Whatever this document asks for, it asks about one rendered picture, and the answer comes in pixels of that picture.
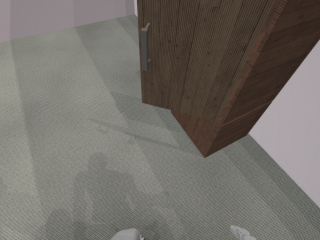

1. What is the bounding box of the cupboard door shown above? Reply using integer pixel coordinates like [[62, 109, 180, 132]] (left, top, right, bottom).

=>
[[137, 0, 276, 122]]

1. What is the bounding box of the right robot hand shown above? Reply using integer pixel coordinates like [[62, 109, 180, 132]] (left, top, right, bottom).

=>
[[230, 225, 256, 240]]

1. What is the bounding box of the left robot thigh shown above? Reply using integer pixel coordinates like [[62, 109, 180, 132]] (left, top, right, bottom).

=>
[[110, 229, 145, 240]]

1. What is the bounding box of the handle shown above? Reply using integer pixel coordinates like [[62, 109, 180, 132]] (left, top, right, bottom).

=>
[[140, 23, 151, 71]]

